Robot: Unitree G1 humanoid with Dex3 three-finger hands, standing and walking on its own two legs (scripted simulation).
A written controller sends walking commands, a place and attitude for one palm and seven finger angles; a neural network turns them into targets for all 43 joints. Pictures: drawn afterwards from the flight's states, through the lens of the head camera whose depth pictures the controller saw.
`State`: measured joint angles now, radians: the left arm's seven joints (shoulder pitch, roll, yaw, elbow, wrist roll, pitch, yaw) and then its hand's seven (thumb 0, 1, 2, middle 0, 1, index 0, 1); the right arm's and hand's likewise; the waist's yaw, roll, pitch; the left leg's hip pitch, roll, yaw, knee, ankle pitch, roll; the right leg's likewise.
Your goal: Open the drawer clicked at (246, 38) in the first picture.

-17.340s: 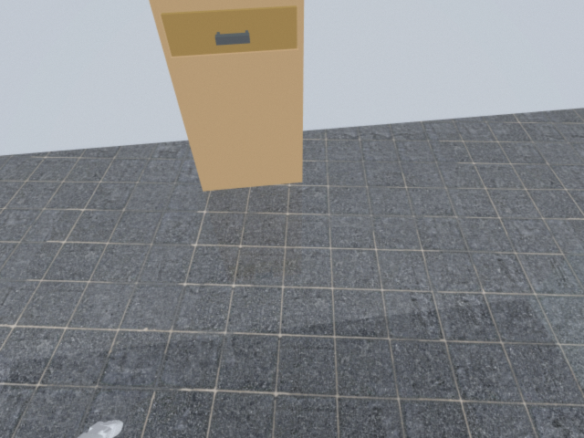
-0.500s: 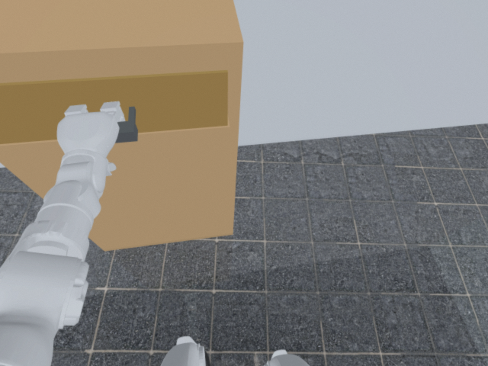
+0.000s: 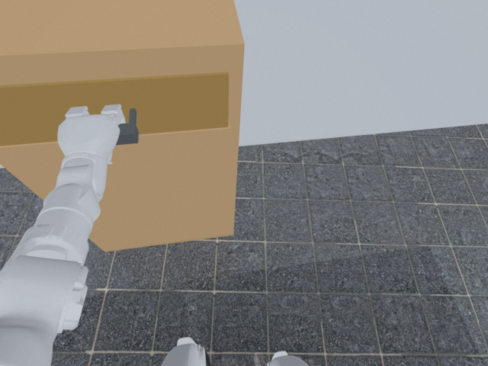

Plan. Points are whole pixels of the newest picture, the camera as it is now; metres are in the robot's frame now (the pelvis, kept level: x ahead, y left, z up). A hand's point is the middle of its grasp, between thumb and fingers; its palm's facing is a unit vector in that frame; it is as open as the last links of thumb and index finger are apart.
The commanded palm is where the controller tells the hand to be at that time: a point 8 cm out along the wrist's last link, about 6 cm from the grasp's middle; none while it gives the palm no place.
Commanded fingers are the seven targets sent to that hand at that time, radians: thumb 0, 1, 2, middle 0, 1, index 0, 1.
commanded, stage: pull the drawer open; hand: left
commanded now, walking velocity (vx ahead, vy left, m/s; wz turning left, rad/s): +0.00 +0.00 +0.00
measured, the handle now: (103, 125) +0.53 +0.22 +0.03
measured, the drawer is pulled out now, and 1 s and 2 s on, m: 0.00 0.12 0.24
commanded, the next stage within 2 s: none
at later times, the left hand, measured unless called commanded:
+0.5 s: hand (101, 177) +0.44 +0.22 +0.01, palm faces -0.03 -0.05 -1.00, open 5.8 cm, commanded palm +0.39 +0.22 +0.07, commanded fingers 0.00 0.90 0.90 -0.40 -1.35 -0.40 -1.35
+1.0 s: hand (97, 218) +0.36 +0.21 +0.01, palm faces -0.03 -0.05 -1.00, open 5.8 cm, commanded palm +0.33 +0.21 +0.07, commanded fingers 0.00 0.90 0.90 -0.40 -1.35 -0.40 -1.35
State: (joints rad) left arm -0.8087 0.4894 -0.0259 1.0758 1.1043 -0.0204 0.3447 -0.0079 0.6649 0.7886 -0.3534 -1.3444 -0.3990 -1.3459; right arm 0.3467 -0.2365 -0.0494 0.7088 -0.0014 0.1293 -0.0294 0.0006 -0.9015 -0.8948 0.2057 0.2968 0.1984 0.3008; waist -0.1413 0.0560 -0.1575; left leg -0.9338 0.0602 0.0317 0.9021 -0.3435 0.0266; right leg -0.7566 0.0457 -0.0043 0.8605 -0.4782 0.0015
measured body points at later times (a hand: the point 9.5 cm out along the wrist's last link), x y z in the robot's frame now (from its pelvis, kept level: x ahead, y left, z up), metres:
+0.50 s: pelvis +0.02 +0.00 +0.01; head +0.10 -0.01 +0.46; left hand +0.43 +0.22 +0.06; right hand +0.08 -0.27 -0.12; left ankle +0.04 +0.10 -0.69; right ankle -0.05 -0.13 -0.69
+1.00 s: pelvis +0.01 -0.02 +0.02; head +0.06 -0.03 +0.46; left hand +0.36 +0.21 +0.06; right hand +0.15 -0.27 -0.11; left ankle +0.04 +0.10 -0.69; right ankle -0.05 -0.13 -0.69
